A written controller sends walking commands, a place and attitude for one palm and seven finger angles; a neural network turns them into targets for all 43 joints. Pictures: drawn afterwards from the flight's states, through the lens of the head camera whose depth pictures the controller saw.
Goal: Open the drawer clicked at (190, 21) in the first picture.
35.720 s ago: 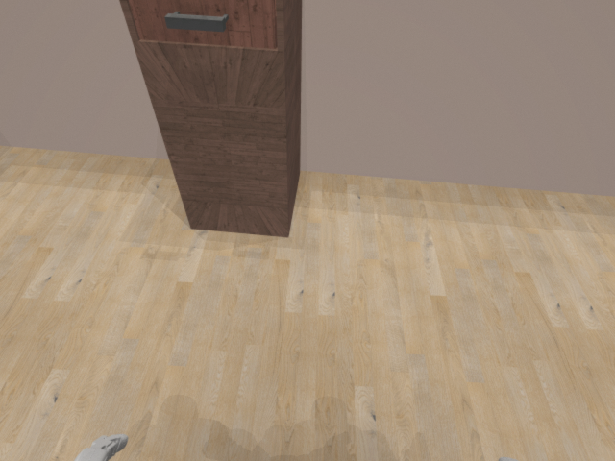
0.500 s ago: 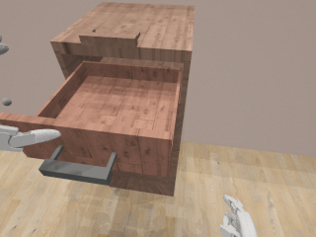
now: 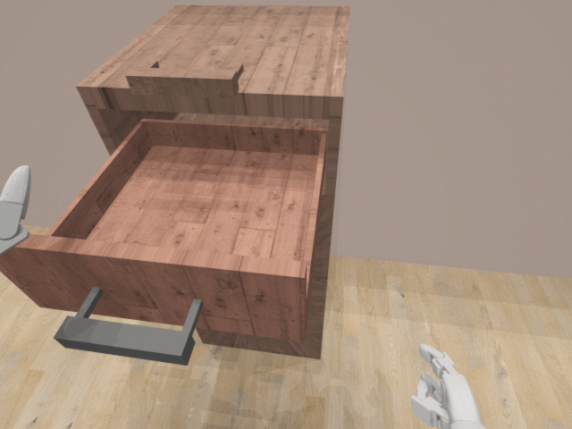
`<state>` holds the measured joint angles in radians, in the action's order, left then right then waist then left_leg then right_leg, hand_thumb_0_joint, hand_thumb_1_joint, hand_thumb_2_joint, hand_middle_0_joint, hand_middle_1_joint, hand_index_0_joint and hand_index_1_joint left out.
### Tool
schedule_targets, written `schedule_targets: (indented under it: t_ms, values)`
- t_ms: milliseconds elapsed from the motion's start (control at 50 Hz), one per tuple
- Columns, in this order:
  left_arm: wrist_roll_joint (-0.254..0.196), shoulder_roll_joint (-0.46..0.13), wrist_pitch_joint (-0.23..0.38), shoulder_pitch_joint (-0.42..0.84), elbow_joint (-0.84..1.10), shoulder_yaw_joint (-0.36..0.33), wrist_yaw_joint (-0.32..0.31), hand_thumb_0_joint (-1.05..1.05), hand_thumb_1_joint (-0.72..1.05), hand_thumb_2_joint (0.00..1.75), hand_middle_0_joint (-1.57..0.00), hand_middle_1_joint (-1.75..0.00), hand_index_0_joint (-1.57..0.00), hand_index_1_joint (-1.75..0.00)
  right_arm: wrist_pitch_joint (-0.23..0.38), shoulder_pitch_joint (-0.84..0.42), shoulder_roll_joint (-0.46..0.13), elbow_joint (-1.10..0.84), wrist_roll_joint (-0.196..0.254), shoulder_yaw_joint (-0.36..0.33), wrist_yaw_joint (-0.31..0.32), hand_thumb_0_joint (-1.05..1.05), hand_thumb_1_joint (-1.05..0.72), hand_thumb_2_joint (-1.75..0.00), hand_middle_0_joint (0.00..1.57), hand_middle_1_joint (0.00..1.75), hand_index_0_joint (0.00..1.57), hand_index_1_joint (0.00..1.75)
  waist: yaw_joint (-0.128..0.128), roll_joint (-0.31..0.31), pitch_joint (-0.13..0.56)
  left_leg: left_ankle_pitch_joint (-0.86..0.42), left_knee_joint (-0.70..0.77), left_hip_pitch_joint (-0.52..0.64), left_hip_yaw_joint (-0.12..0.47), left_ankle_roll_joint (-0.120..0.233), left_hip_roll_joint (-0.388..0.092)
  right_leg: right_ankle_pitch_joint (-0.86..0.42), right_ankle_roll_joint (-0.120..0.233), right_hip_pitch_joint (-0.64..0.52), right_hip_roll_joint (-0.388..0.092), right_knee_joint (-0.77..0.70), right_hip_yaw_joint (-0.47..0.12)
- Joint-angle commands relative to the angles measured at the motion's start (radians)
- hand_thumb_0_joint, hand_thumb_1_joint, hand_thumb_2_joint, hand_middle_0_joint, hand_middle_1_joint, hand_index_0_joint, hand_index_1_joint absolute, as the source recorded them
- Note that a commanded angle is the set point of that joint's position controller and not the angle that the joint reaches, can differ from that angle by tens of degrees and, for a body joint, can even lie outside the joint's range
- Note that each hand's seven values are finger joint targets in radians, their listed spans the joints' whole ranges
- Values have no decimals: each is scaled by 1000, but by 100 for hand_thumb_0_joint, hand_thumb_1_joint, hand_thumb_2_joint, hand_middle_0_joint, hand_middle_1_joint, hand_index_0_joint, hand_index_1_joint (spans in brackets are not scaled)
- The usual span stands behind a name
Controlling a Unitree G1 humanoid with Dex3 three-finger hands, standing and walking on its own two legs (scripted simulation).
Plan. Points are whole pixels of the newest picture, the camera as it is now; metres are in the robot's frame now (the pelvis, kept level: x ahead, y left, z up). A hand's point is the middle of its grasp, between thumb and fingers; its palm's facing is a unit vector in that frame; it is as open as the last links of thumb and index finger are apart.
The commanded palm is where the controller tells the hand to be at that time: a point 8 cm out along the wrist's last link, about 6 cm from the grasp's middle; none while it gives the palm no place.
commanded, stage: draw the hand back to the body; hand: left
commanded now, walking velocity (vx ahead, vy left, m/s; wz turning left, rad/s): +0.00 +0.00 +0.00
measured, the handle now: (135, 320) +0.20 +0.21 +0.11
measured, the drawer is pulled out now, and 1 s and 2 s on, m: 0.29 0.29 0.29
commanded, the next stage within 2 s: step back with the hand held close in 0.24 s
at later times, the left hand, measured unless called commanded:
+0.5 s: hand (16, 230) +0.18 +0.23 +0.29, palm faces +0.54 -0.75 -0.39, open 7.4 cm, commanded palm +0.11 +0.28 +0.30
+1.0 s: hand out of the picture +0.10 +0.24 +0.30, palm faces +0.57 -0.76 -0.31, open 7.4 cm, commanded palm +0.02 +0.29 +0.30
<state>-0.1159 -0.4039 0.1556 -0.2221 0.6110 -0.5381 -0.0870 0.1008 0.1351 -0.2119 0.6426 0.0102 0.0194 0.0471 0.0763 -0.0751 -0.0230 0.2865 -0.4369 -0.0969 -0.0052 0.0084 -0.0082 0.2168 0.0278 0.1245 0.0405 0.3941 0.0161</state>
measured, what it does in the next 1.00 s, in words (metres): walks backwards: right foot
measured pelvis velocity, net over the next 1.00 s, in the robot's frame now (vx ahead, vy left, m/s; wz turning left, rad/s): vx -0.11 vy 0.02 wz -0.02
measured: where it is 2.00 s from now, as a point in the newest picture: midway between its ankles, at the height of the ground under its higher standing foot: outside the picture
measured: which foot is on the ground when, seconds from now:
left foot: down 0.00-0.92, up 0.94-1.00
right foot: down 0.00-0.74, up 0.76-0.88, down 0.90-1.00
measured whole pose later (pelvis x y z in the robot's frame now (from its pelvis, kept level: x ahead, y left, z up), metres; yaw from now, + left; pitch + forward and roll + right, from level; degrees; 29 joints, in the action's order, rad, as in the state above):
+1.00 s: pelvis -0.11 +0.02 -0.02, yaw -1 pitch +0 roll -1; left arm -0.05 -0.41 0.25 -0.21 0.65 -0.60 -0.15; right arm 0.09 0.22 -0.20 0.64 0.01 0.00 0.04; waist -0.03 -0.06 0.01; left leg 0.39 -0.86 -0.47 0.00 0.00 0.00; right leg 0.28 0.03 0.31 0.04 0.60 0.01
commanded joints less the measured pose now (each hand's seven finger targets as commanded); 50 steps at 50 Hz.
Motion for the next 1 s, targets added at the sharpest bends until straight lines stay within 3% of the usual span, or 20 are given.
schedule_targets:
  t_ms: [0, 100, 180, 260, 320, 340, 400, 440, 460, 500, 620, 720, 780, 840, 860, 900, 920, 940, 960, 980]
  values:
    - [3, -188, 49, 66, 294, -40, -7, 0, 87, 88, -20, -32, -20, -32, 56, -118, -103, -165, -5, -42, -1, 0, -90, -90, 20, 30, 20, 30, 2, -26, 209, -387, 29, 39, -12, 2, -40, -338, 2, -78, -55, -16, -6]
    - [7, -223, 41, 52, 309, -82, -24, 0, 90, 90, -20, -30, -20, -30, 62, -114, -92, -161, -9, -37, 3, 0, -90, -90, 20, 30, 20, 30, 2, -8, 186, -349, 22, 16, -11, -5, -35, -327, 6, -71, -53, -26, -17]
    - [7, -212, 30, 98, 224, -86, -28, 0, 90, 90, -20, -30, -20, -30, 49, -104, -89, -146, 0, -37, 6, 0, -90, -90, 20, 30, 20, 30, -13, -29, 97, -288, 37, -5, -10, -10, -39, -254, 9, -27, -52, -53, -17]
    - [0, -181, 15, 117, 123, -57, -20, 0, 90, 90, -20, -30, -20, -30, 37, -123, -94, -145, 11, -42, 7, 0, -90, -90, 20, 30, 20, 30, -15, 16, 39, -224, 54, -17, -5, 0, -46, -169, 5, 4, -52, -81, -8]
    - [-3, -185, 16, 105, 124, -51, -16, 0, 90, 90, -20, -30, -20, -30, 34, -131, -95, -153, 8, -43, 5, 0, -90, -90, 20, 30, 20, 30, -5, 34, 63, -204, 58, -20, -1, 9, -43, -146, 0, -13, -58, -75, -9]
    - [27, -315, 59, 179, 184, -154, -25, 0, 90, 90, -20, -30, -20, -30, 26, -66, -127, -213, 24, -47, 7, 0, -90, -90, 20, 30, 20, 30, -63, 73, 63, -168, 1, -23, 22, 29, -57, -206, -9, 119, -109, -119, -156]
    - [40, -250, 83, 81, 192, -88, -23, 0, 90, 90, -20, -30, -20, -30, 4, -81, -115, -189, 19, -51, 2, 0, -90, -90, 20, 30, 20, 30, -76, 152, 125, -124, -87, -27, 17, 29, -34, -236, 5, 149, -181, -140, -189]
    - [47, -252, 87, 26, 213, -93, -29, 0, 90, 90, -20, -30, -20, -30, 0, -70, -112, -194, 24, -56, -5, 0, -90, -90, 20, 30, 20, 30, -78, 150, 161, -105, -119, -60, 16, 25, -34, -238, 16, 142, -210, -127, -194]
    - [48, -276, 99, 16, 253, -116, -34, 0, 90, 90, -20, -30, -20, -30, 1, -75, -118, -194, 24, -58, -4, 0, -90, -90, 20, 30, 20, 30, -75, 91, 180, -109, -116, -63, 17, 22, -34, -264, 25, 143, -217, -114, -195]
    - [46, -293, 109, -70, 285, -153, -47, 0, 90, 90, -20, -30, -20, -30, -5, -53, -110, -206, 23, -61, -4, 0, -90, -90, 20, 30, 20, 30, -79, 85, 222, -161, -75, -77, 22, 19, -52, -269, 17, 110, -202, -67, -163]
    - [38, -327, 136, -151, 383, -244, -73, 0, 90, 90, -20, -30, -20, -30, -7, -46, -126, -242, 13, -79, 3, 0, -90, -90, 20, 30, 20, 30, -68, -70, 273, -396, 20, -184, 101, 28, -150, -321, -20, 23, -77, 143, -68]
    - [50, -289, 137, -89, 319, -236, -95, 0, 90, 90, -20, -30, -20, -30, 20, 6, -129, -218, -29, -93, 21, 0, -90, -90, 20, 30, 20, 30, -85, -117, 188, -443, 67, -301, 130, 49, -224, 12, -25, 82, -26, 316, -23]
    - [60, -276, 134, 6, 227, -223, -107, 0, 90, 90, -20, -30, -20, -30, 44, 29, -127, -174, -56, -97, 28, 0, -90, -90, 20, 30, 20, 30, -100, -141, 119, -378, 78, -399, 156, 95, -276, 207, -23, 118, -17, 426, -38]
    - [72, -237, 121, 58, 153, -170, -102, 0, 90, 90, -20, -30, -20, -30, 49, 23, -129, -158, -40, -87, 21, 0, -90, -90, 20, 30, 20, 30, -107, -78, 110, -315, -44, -360, 138, 73, -235, 88, -2, 104, -68, 212, -65]
    - [76, -239, 118, 69, 176, -159, -105, 0, 90, 90, -20, -30, -20, -30, 45, 36, -128, -157, -36, -89, 21, 0, -90, -90, 20, 30, 20, 30, -115, 2, 137, -283, -128, -307, 113, 43, -182, -68, 30, 117, -118, 110, -141]
    - [63, -283, 126, 118, 166, -162, -78, 0, 90, 90, -20, -30, -20, -30, 42, -4, -121, -174, 4, -82, 1, 0, -90, -90, 20, 30, 20, 30, -118, 220, 131, 77, -384, -277, 29, -11, -24, -297, 115, 230, -356, -107, -375]
    - [58, -281, 134, 102, 160, -157, -72, 0, 90, 90, -20, -30, -20, -30, 43, -18, -110, -178, 13, -77, -4, 0, -90, -90, 20, 30, 20, 30, -97, 240, 125, 163, -501, -346, 41, -16, -9, -456, 143, 163, -384, -81, -348]
    - [63, -280, 130, 86, 202, -150, -68, 0, 90, 90, -20, -30, -20, -30, 45, -38, -109, -189, 27, -82, -8, 0, -90, -90, 20, 30, 20, 30, -88, 268, 138, 165, -578, -357, 61, -18, -13, -481, 147, 159, -384, -60, -328]
    - [70, -312, 133, 69, 234, -190, -67, 0, 90, 90, -20, -30, -20, -30, 52, -54, -111, -207, 26, -78, -9, 0, -90, -90, 20, 30, 20, 30, -82, 222, 161, 166, -595, -359, 63, -19, -12, -512, 155, 164, -378, -35, -316]
    - [62, -300, 134, -5, 242, -191, -66, 0, 90, 90, -20, -30, -20, -30, 43, -38, -89, -212, 26, -67, -4, 0, -90, -90, 20, 30, 20, 30, -84, 223, 159, 152, -548, -348, 58, -20, -26, -507, 143, 142, -355, -11, -238]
